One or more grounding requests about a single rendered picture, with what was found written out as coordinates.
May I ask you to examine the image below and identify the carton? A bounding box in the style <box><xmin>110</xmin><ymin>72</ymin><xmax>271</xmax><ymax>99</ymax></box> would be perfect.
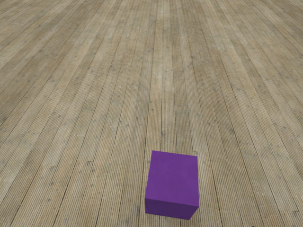
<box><xmin>145</xmin><ymin>150</ymin><xmax>199</xmax><ymax>220</ymax></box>

